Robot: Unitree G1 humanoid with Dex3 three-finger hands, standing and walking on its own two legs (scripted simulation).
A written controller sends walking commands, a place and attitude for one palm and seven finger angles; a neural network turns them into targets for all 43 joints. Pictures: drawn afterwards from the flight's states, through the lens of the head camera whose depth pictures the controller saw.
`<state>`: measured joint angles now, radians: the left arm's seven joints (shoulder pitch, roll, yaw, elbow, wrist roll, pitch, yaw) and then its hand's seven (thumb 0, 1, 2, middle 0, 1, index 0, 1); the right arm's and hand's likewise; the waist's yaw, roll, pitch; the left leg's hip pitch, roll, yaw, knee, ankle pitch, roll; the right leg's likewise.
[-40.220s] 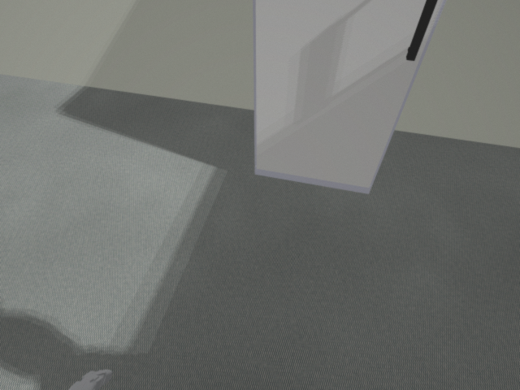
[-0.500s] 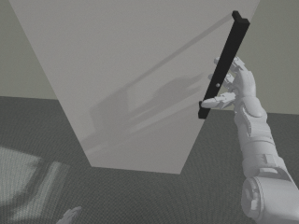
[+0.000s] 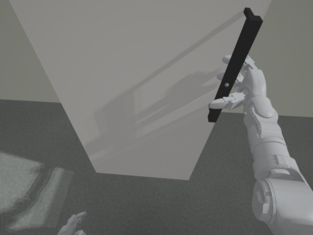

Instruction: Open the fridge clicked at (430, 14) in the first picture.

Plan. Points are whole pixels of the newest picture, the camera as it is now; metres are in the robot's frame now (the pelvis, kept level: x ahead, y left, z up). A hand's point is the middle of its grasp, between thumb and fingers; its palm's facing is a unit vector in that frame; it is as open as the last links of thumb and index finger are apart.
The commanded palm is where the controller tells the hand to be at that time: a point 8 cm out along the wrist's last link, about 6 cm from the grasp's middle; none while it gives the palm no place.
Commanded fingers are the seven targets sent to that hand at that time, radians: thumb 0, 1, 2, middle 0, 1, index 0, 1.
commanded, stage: slide the fingers in behind the handle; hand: right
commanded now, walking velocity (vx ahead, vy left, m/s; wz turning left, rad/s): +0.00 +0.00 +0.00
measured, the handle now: (226, 75) +0.50 -0.13 +0.16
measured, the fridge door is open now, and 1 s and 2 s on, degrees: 2 1 8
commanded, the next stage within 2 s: grip the handle and tug to test in 0.12 s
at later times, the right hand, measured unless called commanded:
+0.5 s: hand (227, 85) +0.46 -0.13 +0.16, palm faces -0.05 +1.00 -0.01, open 12.0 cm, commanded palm +0.43 -0.18 +0.16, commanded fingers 0.00 -0.20 -0.60 0.38 1.30 0.38 1.30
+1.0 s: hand (223, 86) +0.45 -0.11 +0.16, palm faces -0.09 +1.00 +0.00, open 5.7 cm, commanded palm +0.43 -0.18 +0.16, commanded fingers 0.00 -0.90 -0.90 0.45 1.40 0.45 1.40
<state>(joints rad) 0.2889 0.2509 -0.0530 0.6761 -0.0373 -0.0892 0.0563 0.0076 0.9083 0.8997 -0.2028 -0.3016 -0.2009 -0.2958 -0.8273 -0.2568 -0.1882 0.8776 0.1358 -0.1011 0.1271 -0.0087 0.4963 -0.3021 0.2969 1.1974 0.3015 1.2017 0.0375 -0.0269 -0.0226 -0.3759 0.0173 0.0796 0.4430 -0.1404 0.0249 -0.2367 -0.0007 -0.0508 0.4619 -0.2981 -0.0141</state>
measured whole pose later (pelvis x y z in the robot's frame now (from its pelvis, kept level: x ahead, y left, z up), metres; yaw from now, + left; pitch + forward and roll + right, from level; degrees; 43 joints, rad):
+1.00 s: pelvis +0.00 +0.00 +0.00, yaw +1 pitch +4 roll +0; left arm 0.28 0.24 -0.05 0.67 -0.03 -0.07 0.05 0.01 0.91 0.90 -0.20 -0.30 -0.20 -0.30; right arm -0.78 -0.22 -0.20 0.82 0.12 -0.08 0.14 0.01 -0.65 -0.81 0.44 1.38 0.44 1.39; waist 0.04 -0.02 -0.03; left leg -0.36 0.01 0.07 0.43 -0.14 0.02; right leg -0.22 0.00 -0.06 0.45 -0.30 -0.02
